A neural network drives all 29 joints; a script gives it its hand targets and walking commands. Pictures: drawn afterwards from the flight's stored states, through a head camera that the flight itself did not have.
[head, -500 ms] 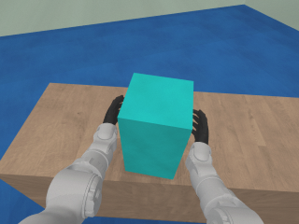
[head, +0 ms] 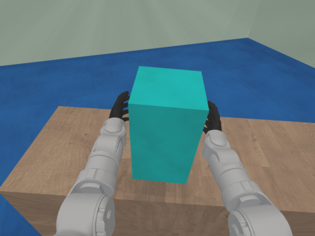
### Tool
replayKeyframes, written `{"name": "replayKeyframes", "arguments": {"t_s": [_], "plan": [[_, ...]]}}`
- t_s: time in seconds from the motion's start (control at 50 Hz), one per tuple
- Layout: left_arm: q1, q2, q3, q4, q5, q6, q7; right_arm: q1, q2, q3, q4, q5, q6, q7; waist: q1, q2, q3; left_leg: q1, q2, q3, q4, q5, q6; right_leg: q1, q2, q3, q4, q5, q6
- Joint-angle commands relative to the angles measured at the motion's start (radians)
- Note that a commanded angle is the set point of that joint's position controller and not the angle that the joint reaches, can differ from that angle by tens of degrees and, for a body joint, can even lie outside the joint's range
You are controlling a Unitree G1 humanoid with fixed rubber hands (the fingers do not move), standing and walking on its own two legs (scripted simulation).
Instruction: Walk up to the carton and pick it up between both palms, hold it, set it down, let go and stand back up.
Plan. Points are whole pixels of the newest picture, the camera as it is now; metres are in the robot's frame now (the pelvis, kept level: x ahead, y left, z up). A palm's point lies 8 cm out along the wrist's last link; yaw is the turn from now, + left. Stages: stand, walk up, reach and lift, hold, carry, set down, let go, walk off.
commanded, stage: reach and lift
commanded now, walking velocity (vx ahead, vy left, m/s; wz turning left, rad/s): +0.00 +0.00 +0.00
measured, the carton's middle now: (164, 129) +0.41 -0.01 +0.10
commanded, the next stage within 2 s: hold in 1.42 s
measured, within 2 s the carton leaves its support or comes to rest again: neither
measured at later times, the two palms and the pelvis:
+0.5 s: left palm (115, 114) +0.39 +0.12 +0.17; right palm (216, 121) +0.38 -0.14 +0.16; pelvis +0.01 -0.02 +0.00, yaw +1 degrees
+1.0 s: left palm (114, 110) +0.38 +0.12 +0.19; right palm (217, 121) +0.37 -0.14 +0.17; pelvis +0.01 -0.01 +0.00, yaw +1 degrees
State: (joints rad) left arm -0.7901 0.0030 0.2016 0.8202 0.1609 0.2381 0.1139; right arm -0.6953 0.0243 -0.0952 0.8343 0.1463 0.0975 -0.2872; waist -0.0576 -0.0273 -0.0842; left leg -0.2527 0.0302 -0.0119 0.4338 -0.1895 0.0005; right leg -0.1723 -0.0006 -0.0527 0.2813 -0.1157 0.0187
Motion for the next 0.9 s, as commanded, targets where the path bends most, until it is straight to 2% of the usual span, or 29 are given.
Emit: {"name": "replayKeyframes", "arguments": {"t_s": [0.0, 0.08, 0.18, 0.28, 0.4, 0.44, 0.54, 0.62, 0.72, 0.88], "plan": [[-0.67, -0.834, -0.332, -0.161, -0.03, 0.0, -0.173, -0.905, 0.73, 0.313, -0.295, -0.019, -0.009, 0.142, -0.011, 0.044, -0.39, 0.177, -0.058, -0.003, -0.111, 0.039, -0.021, 0.088, 0.042, 0.019, -0.041, 0.016, -0.001], [-0.679, -0.806, -0.289, -0.164, -0.015, 0.022, -0.182, -0.929, 0.725, 0.287, -0.286, -0.032, -0.007, 0.149, 0.005, 0.039, -0.424, 0.195, -0.062, 0.012, -0.122, 0.032, -0.01, 0.124, 0.035, 0.018, -0.044, 0.017, 0.008], [-0.658, -0.794, -0.29, -0.232, -0.008, 0.053, -0.184, -0.943, 0.721, 0.328, -0.336, -0.002, -0.005, 0.146, 0.014, 0.033, -0.483, 0.238, -0.069, 0.013, -0.102, 0.115, -0.01, 0.194, 0.04, 0.018, -0.029, 0.132, 0.02], [-0.595, -0.781, -0.329, -0.355, -0.001, 0.116, -0.182, -0.905, 0.708, 0.412, -0.421, 0.06, 0.02, 0.127, 0.002, 0.021, -0.469, 0.272, -0.078, 0.001, -0.079, 0.2, -0.015, 0.24, 0.051, 0.015, -0.013, 0.236, 0.035], [-0.493, -0.77, -0.407, -0.532, 0.01, 0.222, -0.188, -0.828, 0.674, 0.494, -0.546, 0.127, 0.066, 0.102, -0.023, 0.036, -0.409, 0.306, -0.079, -0.016, -0.059, 0.283, -0.033, 0.251, 0.065, 0.002, -0.007, 0.28, 0.042], [-0.46, -0.768, -0.432, -0.579, 0.013, 0.256, -0.194, -0.802, 0.661, 0.507, -0.585, 0.142, 0.081, 0.094, -0.032, 0.046, -0.385, 0.319, -0.078, -0.019, -0.052, 0.304, -0.042, 0.25, 0.068, -0.005, -0.011, 0.277, 0.042], [-0.438, -0.755, -0.46, -0.625, 0.022, 0.306, -0.219, -0.788, 0.641, 0.489, -0.639, 0.133, 0.104, 0.086, -0.058, 0.058, -0.328, 0.301, -0.077, -0.015, -0.067, 0.255, -0.046, 0.259, 0.06, -0.015, -0.014, 0.253, 0.046], [-0.444, -0.768, -0.506, -0.675, 0.009, 0.323, -0.22, -0.808, 0.635, 0.499, -0.699, 0.138, 0.107, 0.088, -0.066, 0.088, -0.362, 0.327, -0.071, -0.022, -0.049, 0.291, -0.061, 0.254, 0.064, -0.026, -0.009, 0.262, 0.04], [-0.431, -0.768, -0.52, -0.694, 0.008, 0.338, -0.214, -0.811, 0.615, 0.504, -0.721, 0.137, 0.113, 0.092, -0.064, 0.089, -0.381, 0.364, -0.063, -0.025, -0.042, 0.308, -0.065, 0.234, 0.072, -0.037, -0.01, 0.243, 0.037], [-0.405, -0.744, -0.457, -0.666, 0.047, 0.373, -0.226, -0.799, 0.579, 0.465, -0.671, 0.116, 0.118, 0.108, -0.05, 0.062, -0.315, 0.351, -0.058, -0.009, -0.078, 0.253, -0.049, 0.247, 0.073, -0.038, -0.023, 0.176, 0.032]]}}
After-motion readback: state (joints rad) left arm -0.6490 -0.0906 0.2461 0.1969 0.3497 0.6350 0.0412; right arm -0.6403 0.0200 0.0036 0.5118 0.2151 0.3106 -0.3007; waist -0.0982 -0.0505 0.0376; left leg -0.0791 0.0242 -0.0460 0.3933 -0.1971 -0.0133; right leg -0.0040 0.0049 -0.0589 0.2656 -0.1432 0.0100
